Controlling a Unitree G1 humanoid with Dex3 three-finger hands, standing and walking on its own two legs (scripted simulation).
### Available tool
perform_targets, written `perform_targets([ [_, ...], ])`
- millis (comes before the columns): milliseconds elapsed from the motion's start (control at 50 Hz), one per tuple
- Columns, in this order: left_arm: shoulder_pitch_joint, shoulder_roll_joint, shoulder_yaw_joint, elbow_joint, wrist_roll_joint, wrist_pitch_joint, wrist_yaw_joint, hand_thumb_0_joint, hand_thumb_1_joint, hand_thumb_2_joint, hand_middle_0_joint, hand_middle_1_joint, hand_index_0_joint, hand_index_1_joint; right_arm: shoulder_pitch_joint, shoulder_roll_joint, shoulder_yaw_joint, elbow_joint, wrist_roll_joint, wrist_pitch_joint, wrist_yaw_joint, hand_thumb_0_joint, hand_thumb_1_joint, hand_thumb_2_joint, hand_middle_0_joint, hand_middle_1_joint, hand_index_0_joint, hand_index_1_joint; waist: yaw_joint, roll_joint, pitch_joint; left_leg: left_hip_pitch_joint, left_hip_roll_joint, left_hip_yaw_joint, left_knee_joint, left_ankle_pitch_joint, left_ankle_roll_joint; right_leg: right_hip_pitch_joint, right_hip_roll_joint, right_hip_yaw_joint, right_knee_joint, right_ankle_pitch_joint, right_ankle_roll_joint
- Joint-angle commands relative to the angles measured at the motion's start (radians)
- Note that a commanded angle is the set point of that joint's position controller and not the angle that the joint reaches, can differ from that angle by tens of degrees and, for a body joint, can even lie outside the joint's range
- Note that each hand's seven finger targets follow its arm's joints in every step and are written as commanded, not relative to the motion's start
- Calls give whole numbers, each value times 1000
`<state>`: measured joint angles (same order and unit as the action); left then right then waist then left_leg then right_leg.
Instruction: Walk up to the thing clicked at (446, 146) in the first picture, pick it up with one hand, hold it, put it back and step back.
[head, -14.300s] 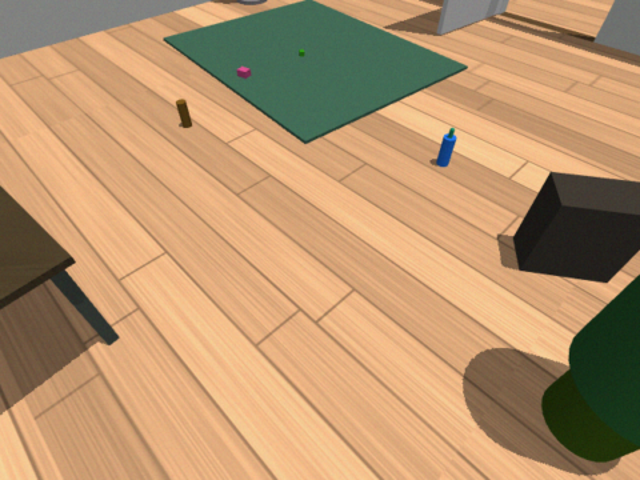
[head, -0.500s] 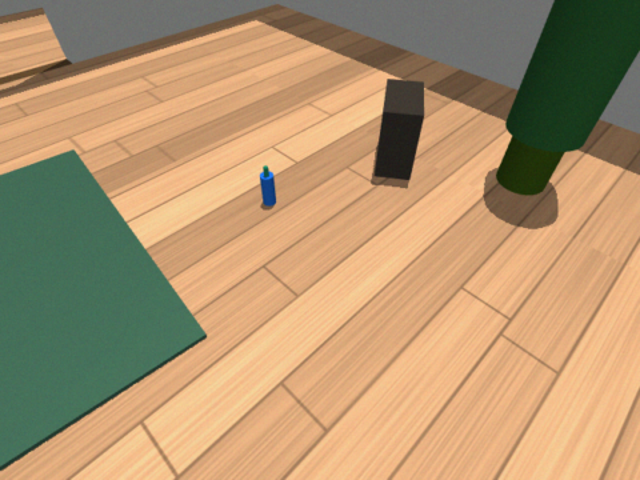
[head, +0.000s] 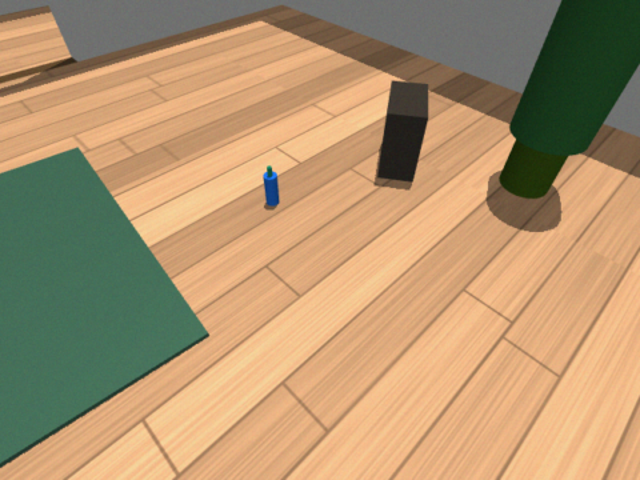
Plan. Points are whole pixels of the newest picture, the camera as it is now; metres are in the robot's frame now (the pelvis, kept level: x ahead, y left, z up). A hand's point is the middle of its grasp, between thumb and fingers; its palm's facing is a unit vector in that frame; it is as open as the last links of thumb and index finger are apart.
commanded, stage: stand
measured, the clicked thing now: (271, 184) +1.48 +0.23 -0.68
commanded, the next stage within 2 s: none
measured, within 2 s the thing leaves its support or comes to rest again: neither
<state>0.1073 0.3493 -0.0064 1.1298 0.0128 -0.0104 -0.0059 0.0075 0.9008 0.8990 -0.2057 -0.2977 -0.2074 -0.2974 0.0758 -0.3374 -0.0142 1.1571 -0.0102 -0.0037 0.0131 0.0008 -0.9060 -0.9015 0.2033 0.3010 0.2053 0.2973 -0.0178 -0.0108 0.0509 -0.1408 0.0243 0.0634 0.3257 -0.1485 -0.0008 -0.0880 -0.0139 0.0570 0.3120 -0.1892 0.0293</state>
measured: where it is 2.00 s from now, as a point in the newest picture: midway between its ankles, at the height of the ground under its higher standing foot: outside the picture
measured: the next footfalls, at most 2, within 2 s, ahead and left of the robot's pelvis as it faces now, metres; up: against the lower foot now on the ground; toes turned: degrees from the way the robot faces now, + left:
none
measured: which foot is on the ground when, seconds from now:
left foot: down 0.00-1.00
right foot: down 0.00-1.00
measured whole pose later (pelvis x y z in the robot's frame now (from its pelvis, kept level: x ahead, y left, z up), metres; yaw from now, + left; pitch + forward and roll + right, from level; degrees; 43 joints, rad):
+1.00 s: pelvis +0.01 +0.01 +0.00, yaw +1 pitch -2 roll +0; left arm 0.13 0.35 -0.01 1.11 0.01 -0.01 -0.01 0.01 0.90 0.90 -0.21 -0.30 -0.21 -0.30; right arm 0.09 -0.34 -0.01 1.15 -0.01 -0.01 0.01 0.00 -0.91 -0.90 0.20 0.30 0.21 0.30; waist -0.01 -0.01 0.05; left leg -0.14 0.01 0.06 0.33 -0.16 0.01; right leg -0.08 -0.03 0.05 0.31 -0.20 0.04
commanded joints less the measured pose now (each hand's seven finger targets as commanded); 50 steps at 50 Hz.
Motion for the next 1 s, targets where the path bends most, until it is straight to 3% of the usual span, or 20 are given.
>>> perform_targets([
  [0,-33,209,40,-54,0,-22,16,0,900,900,-200,-300,-200,-300,-54,-219,-37,-63,2,-22,-11,0,-900,-900,200,300,200,300,4,-2,-64,61,118,-119,-63,8,16,-69,-102,61,-63,65,-44],
  [140,-26,208,37,-60,-2,-26,18,0,900,900,-200,-300,-200,-300,-42,-222,-37,-60,2,-27,-13,0,-900,-900,200,300,200,300,4,9,-108,99,126,-115,-35,150,20,-40,-109,55,-41,171,-43],
  [280,-20,207,35,-58,-2,-19,18,0,900,900,-200,-300,-200,-300,-40,-222,-36,-60,1,-25,-14,0,-900,-900,200,300,200,300,8,12,-67,55,120,-120,-61,63,19,-46,-108,54,-53,95,-43],
  [340,-11,213,36,-56,0,-19,16,0,900,900,-200,-300,-200,-300,-32,-224,-38,-58,0,-23,-13,0,-900,-900,200,300,200,300,5,11,-42,41,116,-127,-79,-33,19,-74,-104,56,-63,31,-45],
  [400,-19,211,35,-62,2,-21,17,0,900,900,-200,-300,-200,-300,-38,-224,-39,-63,0,-22,-11,0,-900,-900,200,300,200,300,5,-2,-65,48,118,-128,-66,16,23,-53,-108,53,-54,63,-46],
  [460,-3,201,34,-58,-2,-21,15,0,900,900,-200,-300,-200,-300,-39,-232,-40,-61,2,-25,-11,0,-900,-900,200,300,200,300,9,24,-56,44,116,-134,-79,-16,22,-62,-106,53,-58,49,-44],
  [500,-12,212,38,-67,-1,-24,16,0,900,900,-200,-300,-200,-300,-36,-229,-40,-65,2,-28,-12,0,-900,-900,200,300,200,300,10,15,-105,87,119,-122,-54,93,25,-43,-113,55,-46,123,-44],
  [540,-21,217,38,-65,-3,-24,18,0,900,900,-200,-300,-200,-300,-29,-218,-36,-62,2,-29,-12,0,-900,-900,200,300,200,300,5,-2,-90,73,117,-124,-50,127,22,-32,-113,53,-43,138,-43],
  [620,-3,207,34,-63,0,-21,18,0,900,900,-200,-300,-200,-300,-33,-225,-38,-64,2,-27,-14,0,-900,-900,200,300,200,300,9,7,-68,70,117,-128,-54,102,20,-57,-107,45,-50,107,-40],
  [640,-5,209,35,-62,-2,-19,17,0,900,900,-200,-300,-200,-300,-25,-227,-38,-63,2,-26,-15,0,-900,-900,200,300,200,300,7,15,-56,66,113,-124,-62,43,20,-69,-110,50,-59,74,-42],
  [740,-4,213,34,-66,1,-22,18,0,900,900,-200,-300,-200,-300,-24,-221,-37,-66,3,-25,-13,0,-900,-900,200,300,200,300,4,4,-97,84,117,-123,-47,113,23,-37,-114,48,-47,134,-41],
  [840,-2,203,32,-66,-3,-20,19,0,900,900,-200,-300,-200,-300,-36,-228,-37,-63,3,-25,-14,0,-900,-900,200,300,200,300,12,16,-70,66,117,-127,-47,122,20,-37,-111,47,-48,123,-44],
  [960,-8,215,38,-65,-1,-17,17,0,900,900,-200,-300,-200,-300,-29,-222,-35,-66,3,-25,-15,0,-900,-900,200,300,200,300,8,10,-57,49,114,-133,-67,40,22,-41,-111,45,-54,72,-47],
  [980,-9,218,39,-66,0,-17,17,0,900,900,-200,-300,-200,-300,-28,-223,-37,-68,2,-25,-15,0,-900,-900,200,300,200,300,8,0,-67,57,115,-130,-63,71,21,-37,-111,44,-47,88,-48],
])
